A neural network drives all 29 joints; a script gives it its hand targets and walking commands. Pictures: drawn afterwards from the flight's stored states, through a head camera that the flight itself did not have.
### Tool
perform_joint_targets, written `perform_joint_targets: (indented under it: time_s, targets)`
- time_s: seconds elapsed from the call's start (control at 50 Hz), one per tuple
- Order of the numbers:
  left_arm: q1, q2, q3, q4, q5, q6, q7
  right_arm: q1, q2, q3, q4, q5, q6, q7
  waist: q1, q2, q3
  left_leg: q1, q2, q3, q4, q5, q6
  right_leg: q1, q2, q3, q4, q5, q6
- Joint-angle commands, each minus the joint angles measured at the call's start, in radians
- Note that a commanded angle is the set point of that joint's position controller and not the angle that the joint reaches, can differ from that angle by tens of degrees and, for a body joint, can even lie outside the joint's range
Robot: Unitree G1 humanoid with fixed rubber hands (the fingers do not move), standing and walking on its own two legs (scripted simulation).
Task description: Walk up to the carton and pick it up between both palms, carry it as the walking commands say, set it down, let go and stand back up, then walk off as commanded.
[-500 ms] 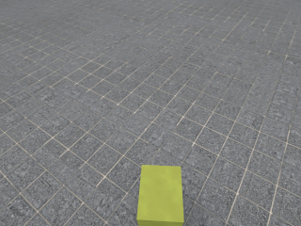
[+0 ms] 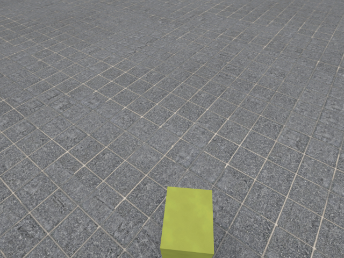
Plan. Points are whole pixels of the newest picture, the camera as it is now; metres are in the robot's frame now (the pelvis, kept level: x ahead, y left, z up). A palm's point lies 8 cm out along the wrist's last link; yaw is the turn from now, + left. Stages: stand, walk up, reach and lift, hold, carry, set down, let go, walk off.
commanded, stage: walk up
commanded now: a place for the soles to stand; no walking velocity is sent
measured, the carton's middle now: (187, 225) +0.41 -0.03 -0.65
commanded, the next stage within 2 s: reach and lift in 0.06 s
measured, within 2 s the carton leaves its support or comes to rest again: neither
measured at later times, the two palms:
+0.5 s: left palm (97, 240) +0.21 +0.24 -0.14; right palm out of the picture +0.16 -0.28 -0.15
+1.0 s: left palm (124, 206) +0.32 +0.19 -0.19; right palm (264, 218) +0.30 -0.25 -0.21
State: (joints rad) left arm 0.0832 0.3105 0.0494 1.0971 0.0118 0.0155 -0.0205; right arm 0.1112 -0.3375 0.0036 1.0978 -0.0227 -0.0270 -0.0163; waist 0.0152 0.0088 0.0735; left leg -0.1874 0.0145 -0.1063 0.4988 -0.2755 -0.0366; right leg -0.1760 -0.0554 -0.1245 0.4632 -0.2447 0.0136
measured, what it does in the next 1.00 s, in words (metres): lowers itself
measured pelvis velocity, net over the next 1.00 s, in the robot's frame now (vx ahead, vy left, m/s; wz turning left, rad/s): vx -0.11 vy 0.01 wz -0.10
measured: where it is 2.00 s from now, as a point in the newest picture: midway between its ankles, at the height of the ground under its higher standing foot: outside the picture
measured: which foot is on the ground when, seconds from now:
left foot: down 0.00-1.00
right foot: down 0.00-1.00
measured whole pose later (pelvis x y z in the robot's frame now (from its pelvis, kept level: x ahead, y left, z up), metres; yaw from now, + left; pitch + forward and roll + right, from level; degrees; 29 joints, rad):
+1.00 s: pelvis -0.11 +0.01 -0.11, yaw -6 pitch +26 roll +1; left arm -0.74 0.23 0.21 0.66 -0.10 0.33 0.05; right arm -0.82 -0.33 -0.16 0.76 0.05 0.33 0.01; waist 0.04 0.02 0.12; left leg -1.24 0.03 -0.02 1.12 -0.34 -0.04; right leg -1.28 -0.04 0.00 1.08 -0.26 0.01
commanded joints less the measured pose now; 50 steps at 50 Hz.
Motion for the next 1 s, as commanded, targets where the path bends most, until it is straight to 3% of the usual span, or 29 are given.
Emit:
perform_joint_targets:
  time_s: [0.0, 0.04, 0.06, 0.08, 0.1, 0.16, 0.18, 0.26, 0.28, 0.3, 0.42, 0.46, 0.5, 0.52, 0.56, 0.58, 0.6, 0.62, 0.66, 0.7, 0.74, 0.76, 0.78, 0.82, 0.86, 0.9, 0.94, 0.96, 0.98]
  targets:
    - [-0.046, 0.236, 0.042, -0.08, -0.004, -0.019, 0.011, -0.011, -0.255, -0.054, -0.071, 0.002, -0.025, -0.015, 0.005, 0.019, -0.137, -0.065, 0.099, -0.076, -0.101, 0.303, 0.07, 0.135, -0.092, 0.111, -0.052, 0.091, -0.049]
    - [-0.064, 0.238, 0.047, -0.077, -0.003, -0.017, 0.008, -0.035, -0.257, -0.05, -0.062, 0.003, -0.016, -0.016, 0.006, 0.0, -0.102, -0.1, 0.084, -0.055, -0.095, 0.266, 0.059, 0.122, -0.096, 0.107, -0.09, 0.019, -0.061]
    - [-0.189, 0.051, 0.061, -0.7, -0.057, 0.028, -0.01, -0.364, -0.115, -0.119, -0.699, 0.069, 0.062, 0.037, -0.054, -0.064, -0.054, -0.167, -0.091, 0.185, 0.006, 0.093, -0.011, -0.122, 0.146, 0.049, 0.03, 0.022, -0.006]
    - [-0.218, 0.077, 0.084, -0.639, -0.026, 0.109, -0.009, -0.293, -0.185, -0.157, -0.606, 0.039, 0.118, 0.035, -0.083, -0.029, -0.007, -0.177, -0.095, 0.225, 0.009, 0.04, -0.018, -0.137, 0.142, 0.036, 0.018, -0.008, -0.004]
    - [-0.244, 0.098, 0.119, -0.664, -0.013, 0.148, -0.018, -0.244, -0.186, -0.18, -0.589, -0.001, 0.162, 0.063, -0.035, 0.032, 0.044, -0.252, -0.062, 0.184, -0.029, -0.058, 0.009, -0.09, 0.143, 0.028, 0.05, -0.055, -0.018]
    - [-0.063, 0.113, 0.146, -0.708, 0.036, 0.243, -0.023, 0.045, -0.155, -0.206, -0.471, -0.037, 0.292, 0.101, -0.059, 0.136, -0.066, -0.304, -0.036, 0.165, -0.052, -0.145, 0.021, 0.114, 0.138, 0.069, 0.12, -0.028, -0.006]
    - [0.004, 0.113, 0.145, -0.709, 0.029, 0.27, -0.016, 0.034, -0.157, -0.179, -0.505, -0.039, 0.32, 0.102, -0.009, 0.09, -0.13, -0.247, -0.03, 0.14, -0.059, -0.093, 0.036, 0.138, 0.141, 0.07, 0.139, 0.0, -0.009]
    - [-0.013, 0.133, 0.213, -0.668, 0.049, 0.23, -0.035, -0.119, -0.156, -0.215, -0.695, -0.087, 0.26, 0.079, 0.032, -0.082, -0.232, -0.238, -0.074, 0.145, 0.134, 0.176, 0.013, -0.008, 0.093, 0.136, 0.187, 0.183, -0.009]
    - [-0.046, 0.139, 0.217, -0.667, 0.056, 0.222, -0.042, -0.149, -0.123, -0.206, -0.706, -0.069, 0.254, 0.069, 0.037, -0.096, -0.27, -0.283, -0.079, 0.165, 0.168, 0.191, 0.006, 0.017, 0.083, 0.149, 0.223, 0.272, -0.001]
    - [-0.069, 0.125, 0.228, -0.631, 0.044, 0.215, -0.04, -0.193, -0.103, -0.18, -0.716, -0.051, 0.245, 0.064, 0.085, -0.061, -0.313, -0.34, -0.073, 0.162, 0.193, 0.222, 0.01, -0.006, 0.078, 0.164, 0.267, 0.287, -0.001]
    - [-0.192, 0.112, 0.187, -0.656, 0.015, 0.185, -0.028, -0.298, -0.092, -0.151, -0.744, -0.014, 0.237, 0.036, 0.059, -0.051, -0.506, -0.523, -0.079, 0.191, 0.344, 0.359, -0.015, -0.078, 0.108, 0.144, 0.417, 0.475, 0.015]
    - [-0.234, 0.123, 0.199, -0.699, 0.016, 0.189, -0.024, -0.291, -0.118, -0.18, -0.674, -0.022, 0.255, 0.037, 0.04, -0.013, -0.532, -0.524, -0.07, 0.17, 0.335, 0.303, -0.023, -0.127, 0.104, 0.141, 0.434, 0.398, 0.001]
    - [-0.273, 0.099, 0.177, -0.721, -0.021, 0.204, -0.018, -0.405, -0.154, -0.188, -0.72, -0.013, 0.265, 0.043, 0.042, -0.052, -0.593, -0.49, -0.072, 0.15, 0.345, 0.281, -0.012, -0.218, 0.106, 0.119, 0.424, 0.268, 0.007]
    - [-0.348, 0.112, 0.186, -0.753, -0.001, 0.213, -0.023, -0.402, -0.129, -0.209, -0.699, -0.003, 0.279, 0.031, 0.032, 0.003, -0.585, -0.51, -0.065, 0.174, 0.361, 0.223, -0.016, -0.27, 0.09, 0.147, 0.412, 0.235, -0.006]
    - [-0.423, 0.105, 0.196, -0.71, -0.03, 0.21, -0.009, -0.554, -0.127, -0.181, -0.722, 0.002, 0.275, 0.032, 0.024, -0.111, -0.511, -0.611, -0.065, 0.172, 0.385, 0.157, -0.003, -0.355, 0.091, 0.134, 0.435, 0.157, 0.013]
    - [-0.507, 0.132, 0.197, -0.775, -0.028, 0.22, -0.008, -0.577, -0.146, -0.197, -0.71, 0.002, 0.281, 0.032, 0.027, -0.046, -0.632, -0.573, -0.063, 0.182, 0.378, 0.111, -0.008, -0.302, 0.082, 0.138, 0.435, 0.12, 0.003]
    - [-0.392, 0.142, 0.265, -0.669, -0.008, 0.245, -0.01, -0.549, -0.119, -0.186, -0.716, 0.006, 0.305, 0.035, 0.069, -0.064, -0.634, -0.616, -0.079, 0.182, 0.382, 0.107, 0.006, -0.276, 0.073, 0.149, 0.434, 0.128, 0.013]
    - [-0.536, 0.137, 0.207, -0.736, -0.049, 0.254, -0.004, -0.645, -0.165, -0.195, -0.688, -0.01, 0.312, 0.03, 0.018, -0.073, -0.641, -0.629, -0.068, 0.19, 0.396, 0.05, -0.005, -0.3, 0.082, 0.133, 0.457, 0.088, 0.012]
    - [-0.613, 0.126, 0.212, -0.731, -0.038, 0.271, -0.003, -0.743, -0.149, -0.192, -0.681, -0.008, 0.337, 0.023, 0.026, -0.088, -0.631, -0.644, -0.074, 0.2, 0.383, -0.007, -0.003, -0.335, 0.088, 0.12, 0.44, -0.007, 0.016]
    - [-0.762, 0.128, 0.196, -0.808, -0.055, 0.272, 0.01, -0.851, -0.178, -0.21, -0.673, 0.027, 0.335, 0.032, 0.022, -0.025, -0.726, -0.682, -0.065, 0.203, 0.412, 0.007, -0.025, -0.363, 0.091, 0.126, 0.458, 0.013, 0.0]
    - [-0.786, 0.12, 0.199, -0.743, -0.092, 0.288, 0.022, -0.889, -0.164, -0.187, -0.613, 0.022, 0.346, 0.033, 0.004, -0.07, -0.741, -0.666, -0.061, 0.187, 0.41, -0.008, -0.016, -0.366, 0.097, 0.096, 0.476, 0.007, 0.001]
    - [-0.876, 0.111, 0.196, -0.742, -0.081, 0.295, 0.033, -0.993, -0.159, -0.21, -0.634, 0.058, 0.342, 0.039, 0.027, 0.001, -0.788, -0.681, -0.064, 0.187, 0.423, -0.051, -0.015, -0.41, 0.096, 0.101, 0.477, -0.036, -0.001]
    - [-0.824, 0.132, 0.232, -0.735, -0.084, 0.293, 0.043, -0.972, -0.207, -0.229, -0.639, 0.017, 0.343, 0.037, 0.006, -0.084, -0.849, -0.644, -0.069, 0.168, 0.41, -0.04, -0.013, -0.372, 0.103, 0.086, 0.482, -0.031, 0.005]
    - [-0.892, 0.124, 0.226, -0.606, -0.114, 0.296, 0.056, -1.05, -0.169, -0.193, -0.546, 0.044, 0.344, 0.034, 0.027, -0.076, -0.823, -0.742, -0.069, 0.195, 0.414, -0.09, -0.006, -0.402, 0.102, 0.092, 0.475, -0.076, -0.006]
    - [-1.011, 0.108, 0.198, -0.657, -0.108, 0.285, 0.066, -1.167, -0.23, -0.237, -0.533, 0.044, 0.333, 0.034, 0.012, 0.0, -0.878, -0.709, -0.066, 0.186, 0.408, -0.11, -0.018, -0.455, 0.104, 0.077, 0.487, -0.093, -0.011]
    - [-1.089, 0.112, 0.192, -0.657, -0.137, 0.269, 0.074, -1.209, -0.18, -0.202, -0.531, 0.077, 0.316, 0.021, -0.005, -0.066, -0.941, -0.749, -0.071, 0.196, 0.422, -0.095, -0.007, -0.436, 0.111, 0.082, 0.487, -0.064, -0.01]
    - [-1.115, 0.111, 0.203, -0.591, -0.097, 0.262, 0.081, -1.269, -0.2, -0.217, -0.511, 0.083, 0.303, 0.019, 0.035, 0.016, -1.005, -0.746, -0.082, 0.204, 0.437, -0.064, -0.018, -0.471, 0.113, 0.081, 0.505, -0.045, -0.007]
    - [-1.159, 0.103, 0.201, -0.583, -0.107, 0.258, 0.083, -1.271, -0.178, -0.226, -0.473, 0.068, 0.297, 0.009, 0.008, -0.026, -0.994, -0.781, -0.07, 0.199, 0.439, -0.082, -0.013, -0.503, 0.11, 0.089, 0.499, -0.045, -0.009]
    - [-1.16, 0.138, 0.214, -0.562, -0.11, 0.248, 0.084, -1.3, -0.187, -0.21, -0.436, 0.061, 0.296, 0.008, 0.025, -0.046, -1.019, -0.803, -0.08, 0.214, 0.456, -0.095, -0.013, -0.469, 0.11, 0.094, 0.505, -0.073, -0.007]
